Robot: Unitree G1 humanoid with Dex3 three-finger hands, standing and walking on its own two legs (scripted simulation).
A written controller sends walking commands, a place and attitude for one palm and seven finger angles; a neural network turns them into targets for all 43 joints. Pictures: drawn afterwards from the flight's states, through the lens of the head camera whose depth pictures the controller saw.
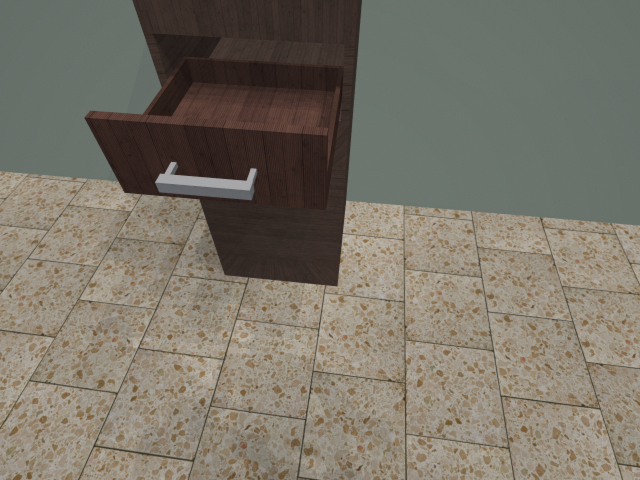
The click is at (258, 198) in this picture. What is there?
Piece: drawer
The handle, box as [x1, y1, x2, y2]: [155, 162, 256, 199]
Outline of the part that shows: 155,182 158,190 161,192 251,199 254,190 253,182 256,175 256,169 251,168 247,180 243,181 174,175 173,174 177,165 176,162 171,162 165,173 160,174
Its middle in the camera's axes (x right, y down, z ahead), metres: -0.19 -0.10 +0.65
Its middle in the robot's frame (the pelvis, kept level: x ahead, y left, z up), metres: +0.55 +0.22 +0.03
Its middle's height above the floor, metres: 0.81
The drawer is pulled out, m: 0.30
